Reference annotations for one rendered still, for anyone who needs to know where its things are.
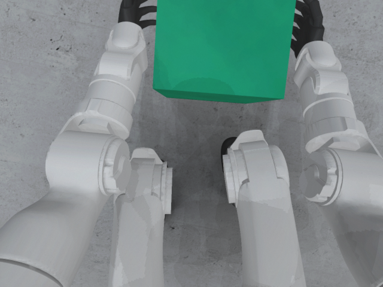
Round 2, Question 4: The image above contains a left robot forearm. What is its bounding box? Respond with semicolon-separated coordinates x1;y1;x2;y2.
45;22;148;180

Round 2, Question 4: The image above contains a right robot forearm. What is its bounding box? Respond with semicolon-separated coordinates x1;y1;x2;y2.
293;41;383;159

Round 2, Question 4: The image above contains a robot left hand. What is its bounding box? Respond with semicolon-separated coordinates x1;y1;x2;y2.
118;0;157;29

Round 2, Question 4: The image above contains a carton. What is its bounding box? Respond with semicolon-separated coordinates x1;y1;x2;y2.
153;0;296;103

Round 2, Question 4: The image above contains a robot left upper arm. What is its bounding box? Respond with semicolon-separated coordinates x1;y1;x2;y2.
0;130;132;287

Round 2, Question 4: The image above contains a robot right thigh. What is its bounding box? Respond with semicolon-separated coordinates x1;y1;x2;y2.
223;141;306;287

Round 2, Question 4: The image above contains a robot right upper arm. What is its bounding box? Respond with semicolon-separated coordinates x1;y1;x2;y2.
299;147;383;287

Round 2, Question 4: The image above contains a right robot foot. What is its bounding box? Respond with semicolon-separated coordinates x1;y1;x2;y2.
221;137;237;207

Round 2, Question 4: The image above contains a robot right hand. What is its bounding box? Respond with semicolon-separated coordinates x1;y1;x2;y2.
290;0;324;58

